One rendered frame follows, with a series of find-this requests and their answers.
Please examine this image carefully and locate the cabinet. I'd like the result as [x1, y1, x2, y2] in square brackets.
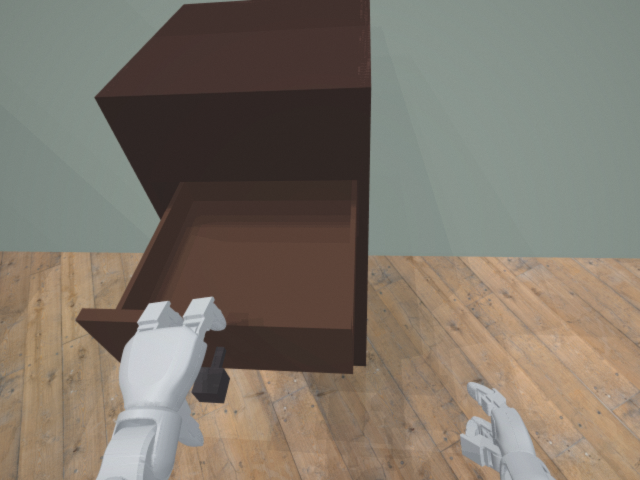
[94, 0, 371, 366]

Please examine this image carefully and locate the handle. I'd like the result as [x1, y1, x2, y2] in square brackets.
[191, 347, 230, 403]

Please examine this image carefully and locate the right robot forearm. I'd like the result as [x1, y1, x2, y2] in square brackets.
[500, 451, 556, 480]

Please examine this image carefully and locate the robot right hand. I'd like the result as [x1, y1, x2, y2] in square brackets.
[460, 382, 536, 473]

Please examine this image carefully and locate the robot left hand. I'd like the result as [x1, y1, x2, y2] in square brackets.
[119, 297, 226, 447]

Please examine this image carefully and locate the drawer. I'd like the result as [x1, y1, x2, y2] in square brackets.
[75, 180, 357, 374]

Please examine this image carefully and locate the left robot forearm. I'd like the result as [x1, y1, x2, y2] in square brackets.
[96, 406, 182, 480]

